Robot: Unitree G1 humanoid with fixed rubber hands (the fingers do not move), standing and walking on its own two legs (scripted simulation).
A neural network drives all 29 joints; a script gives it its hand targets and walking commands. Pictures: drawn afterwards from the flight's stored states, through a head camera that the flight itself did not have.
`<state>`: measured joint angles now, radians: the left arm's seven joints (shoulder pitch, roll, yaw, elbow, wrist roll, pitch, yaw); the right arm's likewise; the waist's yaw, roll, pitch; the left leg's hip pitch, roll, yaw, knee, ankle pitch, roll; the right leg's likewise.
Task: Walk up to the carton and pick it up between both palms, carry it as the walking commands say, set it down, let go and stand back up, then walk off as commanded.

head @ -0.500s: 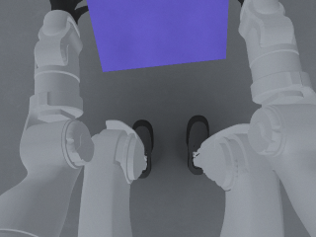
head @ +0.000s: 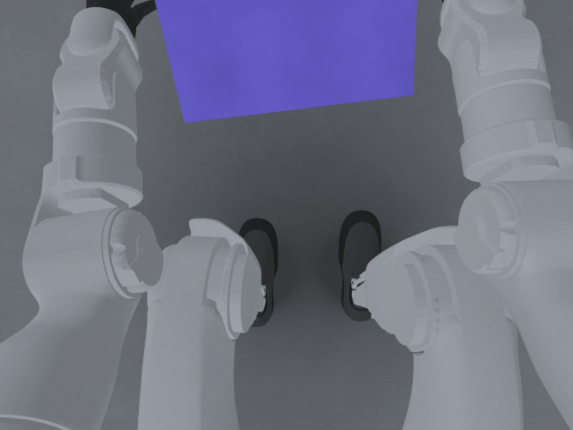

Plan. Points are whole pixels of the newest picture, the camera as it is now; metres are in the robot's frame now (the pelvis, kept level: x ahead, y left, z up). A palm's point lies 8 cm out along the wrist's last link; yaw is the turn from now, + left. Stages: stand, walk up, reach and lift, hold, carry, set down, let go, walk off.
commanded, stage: set down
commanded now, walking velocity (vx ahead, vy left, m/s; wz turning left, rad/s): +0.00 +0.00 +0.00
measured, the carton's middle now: (285, 3) +0.56 +0.03 -0.26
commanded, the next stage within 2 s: none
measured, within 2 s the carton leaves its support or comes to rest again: rests again in 1.10 s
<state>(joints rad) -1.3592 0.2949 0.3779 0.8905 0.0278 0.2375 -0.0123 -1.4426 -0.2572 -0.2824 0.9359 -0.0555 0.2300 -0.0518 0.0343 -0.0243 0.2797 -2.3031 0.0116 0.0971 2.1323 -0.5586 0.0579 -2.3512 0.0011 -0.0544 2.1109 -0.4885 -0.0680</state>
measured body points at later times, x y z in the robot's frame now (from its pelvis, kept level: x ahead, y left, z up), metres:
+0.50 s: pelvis +0.00 +0.00 -0.01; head +0.38 +0.00 +0.23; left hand +0.55 +0.21 -0.18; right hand +0.58 -0.14 -0.18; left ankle +0.11 +0.10 -0.34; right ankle +0.12 -0.10 -0.34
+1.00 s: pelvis +0.01 +0.00 -0.01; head +0.39 +0.01 +0.22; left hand +0.56 +0.21 -0.19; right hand +0.58 -0.14 -0.19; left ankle +0.11 +0.10 -0.34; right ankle +0.12 -0.10 -0.34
